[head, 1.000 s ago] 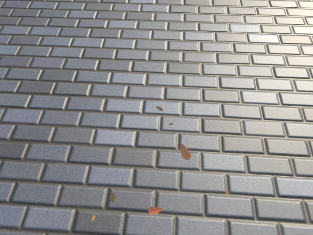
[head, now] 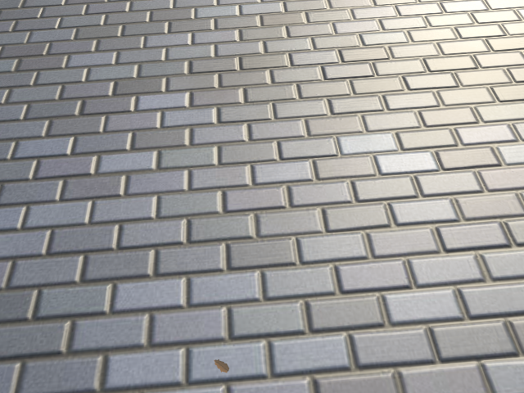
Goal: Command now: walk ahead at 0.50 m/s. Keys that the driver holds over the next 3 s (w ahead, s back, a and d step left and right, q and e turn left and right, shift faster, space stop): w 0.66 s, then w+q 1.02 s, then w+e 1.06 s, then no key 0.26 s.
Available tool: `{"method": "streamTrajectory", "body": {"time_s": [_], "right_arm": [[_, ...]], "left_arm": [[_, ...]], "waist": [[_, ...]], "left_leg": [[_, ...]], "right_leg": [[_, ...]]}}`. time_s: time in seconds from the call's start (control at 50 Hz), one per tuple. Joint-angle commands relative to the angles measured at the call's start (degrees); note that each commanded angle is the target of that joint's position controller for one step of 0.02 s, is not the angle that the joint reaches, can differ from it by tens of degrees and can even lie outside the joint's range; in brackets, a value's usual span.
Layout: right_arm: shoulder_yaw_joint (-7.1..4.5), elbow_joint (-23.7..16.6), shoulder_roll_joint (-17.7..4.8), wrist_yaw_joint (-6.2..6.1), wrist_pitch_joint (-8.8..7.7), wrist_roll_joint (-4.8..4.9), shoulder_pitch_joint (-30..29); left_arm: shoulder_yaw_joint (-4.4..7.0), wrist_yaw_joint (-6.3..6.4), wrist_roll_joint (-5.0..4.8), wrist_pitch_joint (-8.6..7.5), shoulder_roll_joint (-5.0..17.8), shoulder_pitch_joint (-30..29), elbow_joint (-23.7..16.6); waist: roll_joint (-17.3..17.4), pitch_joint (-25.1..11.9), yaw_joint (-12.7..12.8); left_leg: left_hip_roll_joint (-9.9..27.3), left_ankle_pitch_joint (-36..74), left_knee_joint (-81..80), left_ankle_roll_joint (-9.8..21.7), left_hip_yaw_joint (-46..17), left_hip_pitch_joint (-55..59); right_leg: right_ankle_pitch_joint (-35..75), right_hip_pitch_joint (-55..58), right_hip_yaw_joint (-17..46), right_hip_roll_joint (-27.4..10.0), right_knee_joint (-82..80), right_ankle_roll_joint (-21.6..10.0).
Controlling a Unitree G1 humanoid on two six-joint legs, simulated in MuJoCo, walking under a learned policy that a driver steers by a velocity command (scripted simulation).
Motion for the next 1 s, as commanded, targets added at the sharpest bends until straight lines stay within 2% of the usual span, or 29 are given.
{"method": "streamTrajectory", "body": {"time_s": [0.02,0.08,0.16,0.24,0.3,0.32,0.34,0.36,0.38,0.4,0.42,0.44,0.46,0.48,0.5,0.56,0.6,0.66,0.76,0.82,0.84,0.86,0.88,0.9,0.92,0.94,0.96,0.98,1.0], "right_arm": [[-0.98,-3.14,-3.07,-0.28,0.44,-0.38,1.75],[-0.65,-4.87,-2.25,-0.36,0.64,-0.94,-4.07],[-0.05,-6.57,-1.08,0.45,-0.09,-0.57,-11.88],[-0.05,-8.81,-1.81,1.49,-0.57,-0.01,-17.54],[-0.48,-9.23,-3.26,2.13,-0.97,-0.11,-16.75],[-0.96,-8.52,-4.18,2.09,-1.09,-0.22,-13.79],[-2.06,-6.42,-5.97,1.79,-1.11,-0.43,-7.09],[-3.42,-4.0,-9.31,1.23,-1.04,-0.76,2.59],[-4.9,-3.04,-15.38,0.85,-0.59,-1.53,8.78],[-3.88,-2.52,-11.49,1.07,-0.28,-0.48,10.44],[-2.8,-3.0,-8.67,1.0,-0.3,-0.23,6.6],[-2.35,-3.83,-7.18,0.89,-0.25,-0.44,2.7],[-1.87,-4.12,-5.57,1.02,-0.29,-0.83,-0.64],[-1.3,-4.39,-3.75,1.17,-0.58,-1.42,-2.66],[-1.38,-4.31,-3.99,1.21,-0.82,-1.62,-3.56],[-1.82,-2.98,-5.14,0.94,-1.71,-1.19,-2.65],[-2.07,-1.88,-6.03,0.4,-1.6,-1.04,-0.94],[-2.15,-0.62,-6.72,-0.2,-1.17,-0.65,1.2],[-2.52,2.31,-7.72,-0.74,0.16,0.39,7.09],[-3.1,2.73,-8.57,-1.3,0.97,0.58,6.81],[-3.27,2.69,-8.88,-1.37,1.23,0.58,6.16],[-3.02,2.5,-8.21,-1.38,1.38,0.48,5.47],[-2.04,1.66,-5.52,-1.29,1.34,-0.21,5.27],[-0.34,0.12,0.41,-1.04,0.56,-0.77,10.8],[-0.13,-0.03,0.14,-0.94,-0.32,0.54,12.21],[-1.91,-0.44,-6.14,-0.99,-0.48,1.88,7.51],[-2.27,-1.55,-6.75,-1.14,-0.31,1.94,3.59],[-2.43,-1.72,-5.97,-1.3,0.11,1.34,2.22],[-2.73,-1.68,-4.95,-1.32,0.8,0.91,2.54]], "left_arm": [[1.8,0.04,-0.25,-1.59,6.92,-0.14,-2.23],[2.27,0.7,-0.26,-1.61,8.54,1.72,-0.43],[2.5,1.29,-0.79,-1.08,9.96,4.85,1.77],[2.74,1.5,-1.34,-0.15,10.84,8.64,4.61],[3.13,1.9,-1.49,0.77,11.66,8.6,5.83],[3.21,2.02,-1.51,1.09,12.04,7.7,5.89],[2.93,2.13,-1.43,1.43,11.48,7.05,5.88],[1.93,2.32,-0.65,1.49,9.22,7.36,5.16],[0.03,1.93,-0.22,0.47,3.46,13.43,3.56],[0.11,1.68,-0.56,-0.78,4.69,12.44,4.45],[1.47,1.24,-2.13,-1.54,9.51,7.86,3.33],[1.41,1.24,-2.46,-1.82,9.47,3.93,2.33],[1.49,1.48,-1.69,-1.67,8.92,1.8,1.97],[1.78,1.73,-1.04,-1.02,8.31,2.07,2.3],[1.62,1.74,-0.99,-0.38,7.12,3.77,2.68],[1.4,2.08,-0.57,0.72,5.52,2.61,2.57],[1.26,2.07,-0.23,0.65,5.09,-1.37,1.38],[0.71,1.43,-0.38,0.11,3.69,-6.85,0.21],[0.42,0.09,-0.9,-0.97,3.85,-16.08,-2.85],[1.02,-0.45,-0.93,-1.8,5.99,-14.99,-2.88],[1.42,-0.35,-0.92,-2.05,6.86,-12.42,-2.21],[2.42,0.01,-0.77,-2.22,8.58,-6.43,-0.43],[3.64,0.55,0.0,-2.37,11.62,2.81,1.61],[5.03,1.05,0.79,-1.9,17.12,9.9,2.56],[4.5,0.84,0.2,-1.33,14.82,11.75,3.31],[3.15,0.98,-0.13,-1.3,10.24,8.11,2.75],[2.46,1.18,-0.23,-1.27,8.12,4.1,2.3],[1.84,1.09,-0.13,-1.35,6.24,0.48,2.4],[1.52,1.03,0.2,-1.63,4.97,-1.96,2.55]], "waist": [[-7.1,-2.62,-1.3],[-5.39,-0.36,-0.23],[-5.23,1.23,2.58],[-5.42,2.59,4.28],[-6.35,1.77,2.75],[-6.83,0.06,0.82],[-6.2,-3.98,-2.63],[-3.64,-11.44,-6.34],[9.41,-20.03,-5.31],[12.86,-23.18,-6.51],[8.2,-14.58,-6.25],[4.62,-9.07,-4.95],[2.07,-4.67,-3.41],[2.44,-2.7,-1.5],[4.59,-2.76,-0.05],[2.53,-1.45,0.77],[1.23,-0.37,-0.13],[1.2,0.7,-1.95],[0.79,3.15,-4.65],[2.16,2.27,-2.63],[2.85,1.0,-0.97],[2.39,-2.49,2.22],[0.52,-10.21,6.09],[-11.51,-20.08,5.81],[-20.17,-24.57,5.97],[-13.03,-15.41,6.36],[-10.41,-9.36,5.3],[-8.23,-5.21,3.61],[-9.36,-2.82,1.79]], "left_leg": [[3.98,4.36,-2.95,-1.17,-2.1,-8.05],[4.31,12.95,-12.5,-2.28,-1.86,-10.86],[2.17,23.82,-26.31,-2.05,-0.09,-7.81],[0.9,22.96,-32.5,-0.73,-0.16,-8.16],[-0.18,16.85,-35.25,1.5,0.41,-5.47],[-1.52,15.42,-36.37,2.47,1.82,-0.63],[-3.3,15.54,-37.65,3.89,3.58,8.93],[0.87,17.77,-35.39,6.51,-0.5,24.46],[15.28,10.47,-37.46,15.46,-25.11,47.2],[18.31,2.4,-45.99,18.03,-40.11,50.18],[16.7,-2.21,-47.23,15.15,-33.42,43.88],[14.56,-0.52,-48.25,13.25,-26.31,35.97],[12.28,3.71,-50.29,12.47,-21.12,28.18],[10.08,7.76,-52.3,11.34,-17.22,22.83],[9.74,10.26,-53.88,11.89,-15.58,19.46],[8.79,17.4,-56.8,13.0,-10.26,16.86],[8.53,21.03,-57.47,12.7,-7.75,18.22],[6.67,21.42,-57.97,10.97,-3.64,18.95],[8.39,18.97,-54.95,10.72,-6.2,23.53],[10.2,20.84,-50.69,9.35,-9.28,26.45],[10.01,24.08,-47.97,8.76,-9.66,26.41],[7.55,30.04,-41.54,7.44,-8.25,25.07],[4.04,27.01,-28.81,5.56,-5.98,18.49],[-4.01,7.03,-7.35,1.44,-0.76,-1.96],[-6.29,-15.14,4.18,0.56,-4.42,-12.27],[-2.6,-11.82,8.92,1.01,-6.53,-16.54],[-0.07,-6.72,8.53,1.28,-4.92,-16.96],[1.71,-2.77,6.19,1.04,-4.35,-14.83],[3.33,0.13,3.57,0.89,-4.74,-12.07]], "right_leg": [[9.37,7.17,15.69,-15.23,-14.72,-11.28],[11.13,6.88,11.74,-14.52,-16.63,-11.01],[9.91,7.58,7.19,-12.79,-16.96,-8.78],[9.07,13.79,7.85,-15.56,-14.55,-8.03],[14.73,18.54,8.62,-17.45,-10.41,-6.57],[21.75,18.93,7.86,-16.83,-6.84,-5.74],[29.65,17.72,5.72,-14.3,1.08,-4.41],[25.23,10.46,3.17,-11.27,14.37,-2.46],[3.25,-12.81,-0.26,-2.46,37.13,2.2],[-24.03,-22.14,7.1,0.34,46.16,2.54],[-21.71,-27.67,8.71,-3.25,50.35,1.67],[-16.47,-27.83,6.94,-6.28,48.66,1.09],[-12.32,-26.09,5.86,-8.21,44.94,1.29],[-8.98,-22.58,6.26,-9.89,41.9,1.29],[-7.27,-19.37,6.3,-10.38,40.61,1.85],[-2.65,-19.65,5.65,-10.88,35.37,3.43],[3.38,-22.19,5.57,-10.98,28.71,4.17],[12.1,-20.49,4.21,-9.58,17.76,4.19],[13.52,-18.7,4.19,-6.76,7.06,4.21],[8.8,-14.11,5.02,-5.78,3.51,2.94],[6.81,-9.78,4.22,-5.03,2.64,2.24],[6.0,-0.74,2.95,-3.99,0.89,0.88],[7.18,14.72,6.14,-8.25,3.78,-1.76],[3.76,38.2,24.91,-22.65,4.18,-8.57],[-8.39,41.13,42.41,-27.93,-4.53,-12.67],[-14.86,33.76,36.19,-25.52,-6.67,-9.8],[-13.21,26.06,28.57,-23.65,-8.03,-7.77],[-8.91,18.8,22.72,-21.33,-10.25,-6.87],[-5.24,13.67,17.86,-19.52,-12.25,-6.14]]}}
Next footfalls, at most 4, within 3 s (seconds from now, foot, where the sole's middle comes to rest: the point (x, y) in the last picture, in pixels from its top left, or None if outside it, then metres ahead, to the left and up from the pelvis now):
0.36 left None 0.36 0.16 -0.78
0.88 right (315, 327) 0.65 -0.08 -0.78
1.40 left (201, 265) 0.86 0.24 -0.78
1.92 right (216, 173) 1.22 0.22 -0.78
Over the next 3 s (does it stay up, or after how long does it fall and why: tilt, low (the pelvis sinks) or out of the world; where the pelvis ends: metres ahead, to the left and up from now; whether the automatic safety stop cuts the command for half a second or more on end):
stays up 1.55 0.37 -0.02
